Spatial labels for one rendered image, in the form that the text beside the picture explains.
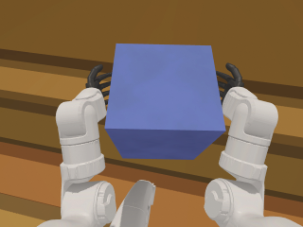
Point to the robot right upper arm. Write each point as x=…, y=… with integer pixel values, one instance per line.
x=239, y=204

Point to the left robot thigh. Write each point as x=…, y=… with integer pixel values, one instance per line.
x=132, y=212

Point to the right robot forearm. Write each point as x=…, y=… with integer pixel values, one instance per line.
x=251, y=130

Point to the carton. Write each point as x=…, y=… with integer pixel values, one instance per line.
x=164, y=101

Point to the right robot hand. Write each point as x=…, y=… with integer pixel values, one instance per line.
x=236, y=81

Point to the robot left upper arm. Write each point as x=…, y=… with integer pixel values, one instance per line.
x=88, y=204

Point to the left robot forearm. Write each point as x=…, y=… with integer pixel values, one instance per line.
x=77, y=123

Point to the left robot hand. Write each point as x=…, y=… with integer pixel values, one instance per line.
x=93, y=81

